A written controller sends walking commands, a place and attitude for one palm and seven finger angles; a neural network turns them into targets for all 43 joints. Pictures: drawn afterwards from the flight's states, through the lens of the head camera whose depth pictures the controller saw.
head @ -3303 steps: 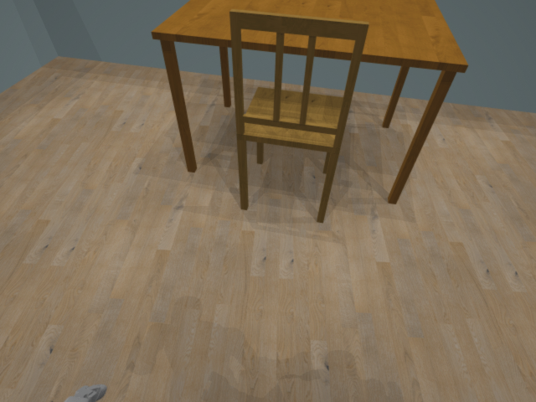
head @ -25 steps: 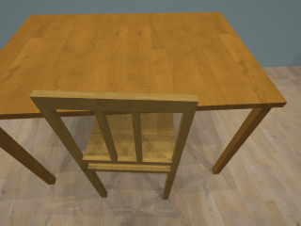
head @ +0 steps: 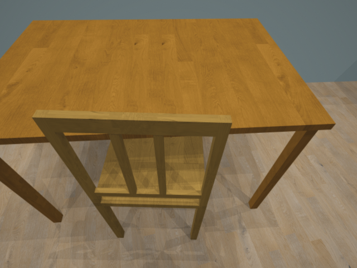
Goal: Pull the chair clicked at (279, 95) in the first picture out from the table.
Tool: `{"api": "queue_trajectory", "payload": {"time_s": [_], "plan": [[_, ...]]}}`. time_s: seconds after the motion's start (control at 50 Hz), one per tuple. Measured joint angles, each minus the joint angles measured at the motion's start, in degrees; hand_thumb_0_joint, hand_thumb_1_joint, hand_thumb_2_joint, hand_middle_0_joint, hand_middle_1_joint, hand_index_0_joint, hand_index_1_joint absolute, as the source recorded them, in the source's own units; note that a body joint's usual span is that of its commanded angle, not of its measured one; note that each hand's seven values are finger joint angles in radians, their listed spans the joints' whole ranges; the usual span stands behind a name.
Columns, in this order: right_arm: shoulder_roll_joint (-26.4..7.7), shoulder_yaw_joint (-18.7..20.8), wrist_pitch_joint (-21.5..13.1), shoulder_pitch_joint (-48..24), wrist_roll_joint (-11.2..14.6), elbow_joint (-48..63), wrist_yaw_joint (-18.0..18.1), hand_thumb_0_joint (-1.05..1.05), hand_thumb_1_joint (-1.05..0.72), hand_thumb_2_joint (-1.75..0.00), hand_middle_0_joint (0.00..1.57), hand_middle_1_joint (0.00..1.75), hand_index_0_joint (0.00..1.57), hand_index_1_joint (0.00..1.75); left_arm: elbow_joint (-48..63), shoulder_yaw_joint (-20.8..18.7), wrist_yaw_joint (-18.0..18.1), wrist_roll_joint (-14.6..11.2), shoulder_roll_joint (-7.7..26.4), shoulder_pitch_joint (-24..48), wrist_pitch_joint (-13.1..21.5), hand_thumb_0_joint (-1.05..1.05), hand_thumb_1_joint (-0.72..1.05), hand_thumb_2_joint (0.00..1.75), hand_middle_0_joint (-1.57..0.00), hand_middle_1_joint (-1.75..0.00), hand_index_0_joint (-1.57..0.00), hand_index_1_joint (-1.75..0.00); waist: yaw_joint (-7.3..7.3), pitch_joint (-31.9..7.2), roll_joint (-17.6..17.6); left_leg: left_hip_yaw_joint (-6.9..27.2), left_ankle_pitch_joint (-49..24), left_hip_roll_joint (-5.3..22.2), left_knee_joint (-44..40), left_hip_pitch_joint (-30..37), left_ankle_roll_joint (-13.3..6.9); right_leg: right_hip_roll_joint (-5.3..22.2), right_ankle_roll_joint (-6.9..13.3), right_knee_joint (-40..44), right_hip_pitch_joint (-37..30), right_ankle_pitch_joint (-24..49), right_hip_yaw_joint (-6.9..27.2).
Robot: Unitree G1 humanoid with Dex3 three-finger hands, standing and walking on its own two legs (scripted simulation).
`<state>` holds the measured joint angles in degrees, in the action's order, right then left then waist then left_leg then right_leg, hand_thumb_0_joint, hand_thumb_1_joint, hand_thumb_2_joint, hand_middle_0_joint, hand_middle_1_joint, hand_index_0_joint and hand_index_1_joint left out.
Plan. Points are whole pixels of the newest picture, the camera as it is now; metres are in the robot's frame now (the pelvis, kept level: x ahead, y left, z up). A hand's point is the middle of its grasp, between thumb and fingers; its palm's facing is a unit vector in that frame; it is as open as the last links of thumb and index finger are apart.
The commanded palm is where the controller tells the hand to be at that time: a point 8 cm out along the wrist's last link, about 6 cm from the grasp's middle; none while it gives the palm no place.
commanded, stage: look again from close up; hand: left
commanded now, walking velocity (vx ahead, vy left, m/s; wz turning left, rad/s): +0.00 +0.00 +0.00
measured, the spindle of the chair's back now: (125, 166) +0.39 +0.17 -0.06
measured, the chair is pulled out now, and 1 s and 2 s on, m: -0.09 -0.09 -0.09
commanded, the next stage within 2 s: raise the hand toward the chair's back in 0.70 s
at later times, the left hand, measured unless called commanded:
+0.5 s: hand out of the picture -0.01 +0.15 -0.18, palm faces +0.00 -0.98 -0.18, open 7.4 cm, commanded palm none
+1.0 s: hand (101, 245) +0.18 +0.18 -0.04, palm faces +0.21 -0.96 -0.21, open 7.6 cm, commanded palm +0.10 +0.21 -0.07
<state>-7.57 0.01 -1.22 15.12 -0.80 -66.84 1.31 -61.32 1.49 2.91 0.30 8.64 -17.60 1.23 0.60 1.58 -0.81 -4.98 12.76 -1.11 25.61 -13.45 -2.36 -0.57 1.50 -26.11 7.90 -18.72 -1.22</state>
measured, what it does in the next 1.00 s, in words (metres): stands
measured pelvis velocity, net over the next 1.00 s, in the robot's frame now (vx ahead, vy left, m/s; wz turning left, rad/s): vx -0.01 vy -0.01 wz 0.06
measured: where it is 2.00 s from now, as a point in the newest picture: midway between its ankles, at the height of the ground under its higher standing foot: outside the picture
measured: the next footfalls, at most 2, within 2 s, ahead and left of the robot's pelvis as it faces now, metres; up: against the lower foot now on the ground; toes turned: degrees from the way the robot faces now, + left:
none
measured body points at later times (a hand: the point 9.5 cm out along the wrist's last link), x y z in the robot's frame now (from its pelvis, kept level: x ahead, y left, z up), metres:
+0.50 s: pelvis +0.00 -0.01 +0.00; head +0.02 -0.01 +0.45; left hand -0.01 +0.20 -0.16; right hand -0.02 -0.21 -0.16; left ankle +0.01 +0.09 -0.74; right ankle -0.05 -0.10 -0.74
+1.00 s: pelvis -0.01 -0.01 -0.02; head +0.00 -0.04 +0.43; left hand +0.16 +0.23 -0.02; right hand +0.08 -0.27 -0.14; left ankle +0.01 +0.09 -0.74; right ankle -0.05 -0.10 -0.74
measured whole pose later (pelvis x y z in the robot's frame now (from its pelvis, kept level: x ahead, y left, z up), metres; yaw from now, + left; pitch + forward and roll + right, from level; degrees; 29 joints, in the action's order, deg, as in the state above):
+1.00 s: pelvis -0.01 -0.01 -0.02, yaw +3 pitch +4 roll +1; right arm -15.9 0.9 -15.2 17.8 1.1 -48.8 4.0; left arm -10.0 -0.2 6.7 -8.3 11.9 -23.7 5.6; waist 3.3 -3.2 3.5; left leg -2.0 16.2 -1.5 36.4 -23.9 -1.7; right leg 0.0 2.2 -37.2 17.1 -23.8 -4.5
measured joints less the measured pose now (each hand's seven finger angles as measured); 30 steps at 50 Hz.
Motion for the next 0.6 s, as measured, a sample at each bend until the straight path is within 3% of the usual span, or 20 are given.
{"api": "queue_trajectory", "payload": {"time_s": [0.6], "plan": [[1.53, -0.19, -0.06, 1.43, 0.19, -0.85, 0.22, 0.01, -0.91, -0.90, 0.20, 0.30, 0.20, 0.30, -0.41, 0.13, -0.05, -0.12, -1.22, -1.67, 0.14, 0.01, 0.91, 0.90, -0.20, -0.30, -0.20, -0.30, 0.02, -0.64, -0.05, 0.14, 0.23, 1.13, 0.47, -0.72, 0.98, -1.14, 0.93, 0.22, 0.52, 0.16, 0.01]]}}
